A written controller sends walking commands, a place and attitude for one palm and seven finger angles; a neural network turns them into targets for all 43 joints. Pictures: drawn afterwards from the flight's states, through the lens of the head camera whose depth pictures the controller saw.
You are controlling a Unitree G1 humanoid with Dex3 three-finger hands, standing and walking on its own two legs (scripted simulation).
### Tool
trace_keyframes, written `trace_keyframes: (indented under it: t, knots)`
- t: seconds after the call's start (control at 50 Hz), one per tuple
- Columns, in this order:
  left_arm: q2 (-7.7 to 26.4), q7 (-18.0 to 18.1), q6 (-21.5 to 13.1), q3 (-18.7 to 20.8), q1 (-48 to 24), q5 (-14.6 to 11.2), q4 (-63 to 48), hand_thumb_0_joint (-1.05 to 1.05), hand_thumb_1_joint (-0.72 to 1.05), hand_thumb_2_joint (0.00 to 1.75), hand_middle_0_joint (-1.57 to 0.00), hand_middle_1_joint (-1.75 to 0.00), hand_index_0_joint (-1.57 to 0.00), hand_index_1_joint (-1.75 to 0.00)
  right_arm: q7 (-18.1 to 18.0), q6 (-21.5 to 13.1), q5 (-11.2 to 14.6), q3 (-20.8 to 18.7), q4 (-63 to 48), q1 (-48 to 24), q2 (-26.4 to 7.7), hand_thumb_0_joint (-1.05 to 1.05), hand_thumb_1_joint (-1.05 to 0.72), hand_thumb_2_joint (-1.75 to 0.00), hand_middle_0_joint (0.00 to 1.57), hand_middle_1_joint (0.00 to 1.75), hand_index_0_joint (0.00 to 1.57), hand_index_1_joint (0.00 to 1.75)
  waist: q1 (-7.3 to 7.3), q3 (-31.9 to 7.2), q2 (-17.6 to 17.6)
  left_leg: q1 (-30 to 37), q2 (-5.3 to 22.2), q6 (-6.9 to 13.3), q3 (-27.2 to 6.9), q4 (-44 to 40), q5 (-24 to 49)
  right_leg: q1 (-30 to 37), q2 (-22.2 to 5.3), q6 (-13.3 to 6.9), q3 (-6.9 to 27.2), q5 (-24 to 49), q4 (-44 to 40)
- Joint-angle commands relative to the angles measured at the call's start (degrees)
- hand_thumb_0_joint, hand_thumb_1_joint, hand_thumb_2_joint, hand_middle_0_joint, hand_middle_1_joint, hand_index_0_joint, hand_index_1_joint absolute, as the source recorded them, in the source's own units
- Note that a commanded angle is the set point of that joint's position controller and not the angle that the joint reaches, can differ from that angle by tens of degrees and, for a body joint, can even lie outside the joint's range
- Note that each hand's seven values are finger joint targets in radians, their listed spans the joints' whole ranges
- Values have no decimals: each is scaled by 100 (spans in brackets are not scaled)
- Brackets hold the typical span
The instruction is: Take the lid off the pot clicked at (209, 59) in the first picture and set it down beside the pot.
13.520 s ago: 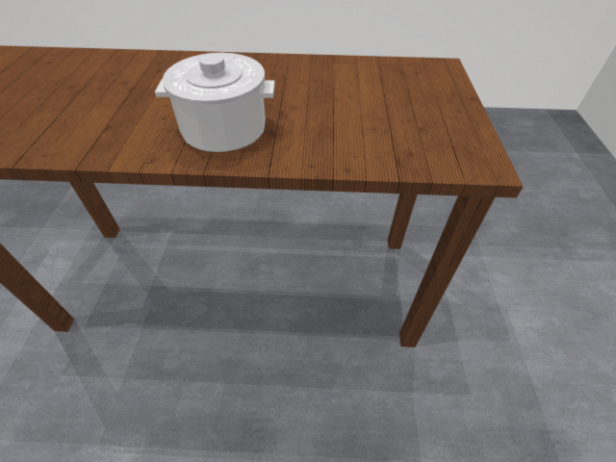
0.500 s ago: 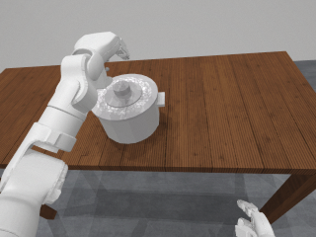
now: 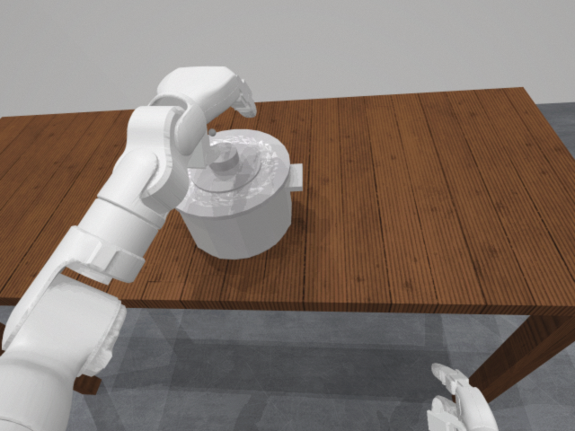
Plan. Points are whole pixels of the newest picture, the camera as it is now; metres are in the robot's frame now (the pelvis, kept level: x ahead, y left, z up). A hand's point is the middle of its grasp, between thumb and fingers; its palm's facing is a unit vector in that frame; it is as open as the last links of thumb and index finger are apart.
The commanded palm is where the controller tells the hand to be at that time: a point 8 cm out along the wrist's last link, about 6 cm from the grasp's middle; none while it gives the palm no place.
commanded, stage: move the open hand above the knob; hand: left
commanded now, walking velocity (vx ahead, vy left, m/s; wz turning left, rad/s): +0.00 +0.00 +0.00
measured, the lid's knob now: (222, 156) +0.46 +0.10 +0.15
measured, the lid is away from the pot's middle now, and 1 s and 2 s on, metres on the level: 0.00 0.00 0.00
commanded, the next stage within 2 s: lower the open fingers around the knob in 1.04 s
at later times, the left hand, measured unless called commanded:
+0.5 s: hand (202, 121) +0.44 +0.11 +0.23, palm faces -0.05 -0.06 -1.00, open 10.1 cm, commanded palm +0.40 +0.12 +0.29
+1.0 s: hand (213, 128) +0.43 +0.09 +0.22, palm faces -0.07 +0.01 -1.00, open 10.1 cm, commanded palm +0.40 +0.12 +0.29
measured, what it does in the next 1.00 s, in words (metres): stands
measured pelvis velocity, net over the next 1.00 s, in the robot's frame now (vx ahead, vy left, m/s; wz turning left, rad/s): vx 0.00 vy -0.01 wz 0.00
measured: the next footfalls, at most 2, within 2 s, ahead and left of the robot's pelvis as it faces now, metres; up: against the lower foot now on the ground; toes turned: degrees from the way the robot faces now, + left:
none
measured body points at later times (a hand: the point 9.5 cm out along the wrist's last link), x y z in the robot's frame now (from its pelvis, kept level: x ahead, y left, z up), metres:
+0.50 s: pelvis +0.00 +0.00 +0.00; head +0.02 -0.05 +0.45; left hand +0.44 +0.11 +0.28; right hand +0.19 -0.22 -0.12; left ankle -0.05 +0.12 -0.74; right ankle +0.04 -0.15 -0.74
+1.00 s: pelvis +0.00 -0.01 +0.00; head +0.02 -0.06 +0.45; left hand +0.43 +0.09 +0.28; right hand +0.18 -0.24 -0.12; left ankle -0.05 +0.12 -0.74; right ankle +0.04 -0.15 -0.74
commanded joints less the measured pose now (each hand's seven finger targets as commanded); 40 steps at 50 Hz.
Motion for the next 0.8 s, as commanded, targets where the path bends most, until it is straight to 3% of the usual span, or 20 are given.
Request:
trace_keyframes:
  t: [0.0, 0.06, 0.12, 0.14, 0.2, 0.24, 0.26, 0.28, 0.34, 0.36, 0.42, 0.46, 0.54, 0.56, 0.58, 0.64, 0.66, 0.7, 0.74, 0.78]
  knots:
    - [1582, 406, 158, 1429, -2946, 194, -224, 0, -37, 162, -86, -8, -86, -8, -34, -270, -6, -173, -747, -497, -491, 0, -90, -90, 20, 30, 20, 30, 133, -2229, -1048, -110, -141, 221, 18, -268, 2226, 1865, 387, -455, -233, 2044, 46]
    - [525, 288, 184, 790, -1798, -19, 36, 0, -37, 162, -86, -8, -86, -8, 145, -122, 87, -215, -909, -679, -558, 0, -90, -90, 20, 30, 20, 30, 86, -1679, -1195, -220, -86, 174, 44, -278, 2037, 1479, 392, -456, -330, 1792, -21]
    - [329, 188, 151, 475, -1848, 57, -860, 0, -37, 162, -86, -8, -86, -8, 240, 22, 127, -209, -1142, -933, -547, 0, -90, -90, 20, 30, 20, 30, 65, -1928, -1086, -121, -107, 190, 95, -236, 1976, 1503, 402, -443, -340, 1708, 4]
    - [434, 191, 140, 460, -2227, 101, -1198, 0, -37, 162, -86, -8, -86, -8, 244, 39, 125, -217, -1156, -954, -523, 0, -90, -90, 20, 30, 20, 30, 26, -2031, -959, -22, -114, 213, 87, -211, 2000, 1493, 405, -452, -326, 1726, 2]
    - [1260, 330, 60, 873, -3735, 241, -1949, 0, -37, 162, -86, -8, -86, -8, 156, -92, 80, -231, -1101, -836, -461, 0, -90, -90, 20, 30, 20, 30, -37, -2592, -557, 262, -156, 257, -26, -166, 2102, 1686, 440, -493, -250, 1765, 67]
    - [1818, 433, 85, 1310, -4086, 294, -1876, 0, -37, 162, -86, -8, -86, -8, 74, -209, 35, -201, -928, -652, -458, 0, -90, -90, 20, 30, 20, 30, 21, -2877, -410, 370, -168, 248, -83, -170, 2455, 1893, 453, -509, -218, 2064, 107]
    - [2109, 524, 59, 1618, -3952, 155, -1783, 0, -37, 162, -86, -8, -86, -8, 54, -249, 14, -223, -872, -673, -537, 0, -90, -90, 20, 30, 20, 30, 56, -2901, -304, 376, -164, 257, -101, -109, 2425, 1932, 432, -523, -192, 2103, 86]
    - [1968, 541, 92, 1513, -3874, 248, -1452, 0, -37, 162, -86, -8, -86, -8, 16, -283, -4, -149, -829, -589, -421, 0, -90, -90, 20, 30, 20, 30, 98, -2928, -541, 251, -176, 229, -66, -186, 2552, 2064, 447, -498, -206, 2174, 129]
    - [1048, 491, 260, 1036, -2623, 135, -140, 0, -37, 162, -86, -8, -86, -8, 57, -123, 35, -133, -686, -598, -481, 0, -90, -90, 20, 30, 20, 30, 84, -1892, -1147, -167, -92, 148, 31, -301, 2098, 1553, 413, -459, -327, 1834, -1]
    - [823, 472, 237, 1018, -2092, -10, -7, 0, -37, 162, -86, -8, -86, -8, 109, -77, 52, -179, -740, -634, -548, 0, -90, -90, 20, 30, 20, 30, 102, -1737, -1226, -216, -73, 152, 15, -291, 2047, 1516, 403, -467, -341, 1802, -33]
    - [353, 331, 201, 617, -1605, 33, -793, 0, -37, 162, -86, -8, -86, -8, 248, 58, 106, -171, -1089, -1005, -510, 0, -90, -90, 20, 30, 20, 30, 155, -2043, -1174, -164, -94, 150, 90, -220, 2191, 1668, 382, -449, -338, 1958, 70]
    - [144, 291, 179, 334, -1840, 4, -1251, 0, -37, 162, -86, -8, -86, -8, 317, 140, 131, -220, -1158, -1146, -502, 0, -90, -90, 20, 30, 20, 30, 19, -2062, -1120, -21, -85, 195, 89, -112, 2171, 1563, 390, -464, -326, 1927, 65]
    - [1649, 438, 156, 1248, -3469, 285, -2020, 0, -37, 162, -86, -8, -86, -8, 175, 12, 52, -181, -1065, -959, -459, 0, -90, -90, 20, 30, 20, 30, 69, -2669, -602, 129, -152, 238, 12, -161, 2204, 1911, 420, -489, -209, 1970, 109]
    - [2102, 526, 103, 1613, -3652, 203, -2105, 0, -37, 162, -86, -8, -86, -8, 133, -39, 15, -199, -986, -928, -534, 0, -90, -90, 20, 30, 20, 30, 80, -2732, -536, 170, -146, 254, -26, -120, 2177, 1965, 411, -504, -179, 1998, 99]
    - [2120, 550, 118, 1594, -3772, 303, -2010, 0, -37, 162, -86, -8, -86, -8, 72, -130, -3, -141, -973, -819, -403, 0, -90, -90, 20, 30, 20, 30, 135, -2987, -526, 145, -185, 254, -7, -173, 2368, 2196, 427, -490, -145, 2124, 152]
    - [1411, 536, 279, 1185, -2864, 170, -562, 0, -37, 162, -86, -8, -86, -8, 18, -58, 38, -94, -740, -729, -440, 0, -90, -90, 20, 30, 20, 30, 84, -1989, -1057, -208, -97, 172, 55, -301, 1911, 1721, 406, -447, -255, 1749, -23]
    - [1327, 538, 241, 1274, -2388, 23, -389, 0, -37, 162, -86, -8, -86, -8, 46, -35, 51, -156, -747, -709, -533, 0, -90, -90, 20, 30, 20, 30, 100, -1892, -1131, -216, -78, 178, 35, -275, 1853, 1661, 398, -458, -264, 1684, -49]
    - [898, 432, 266, 967, -1972, 64, -300, 0, -37, 162, -86, -8, -86, -8, 74, 24, 80, -123, -901, -869, -499, 0, -90, -90, 20, 30, 20, 30, 146, -1736, -1262, -331, -81, 159, 87, -315, 1631, 1561, 383, -420, -281, 1450, -47]
    - [345, 343, 269, 449, -1939, 55, -549, 0, -37, 162, -86, -8, -86, -8, 148, 81, 131, -134, -1012, -1024, -495, 0, -90, -90, 20, 30, 20, 30, 49, -1732, -1137, -273, -100, 162, 109, -286, 1553, 1433, 386, -419, -308, 1370, -55]
    - [316, 286, 216, 320, -2203, 43, -1092, 0, -37, 162, -86, -8, -86, -8, 192, 103, 154, -169, -1114, -1098, -479, 0, -90, -90, 20, 30, 20, 30, -3, -2043, -968, -66, -112, 196, 128, -249, 1593, 1504, 409, -425, -294, 1359, -40]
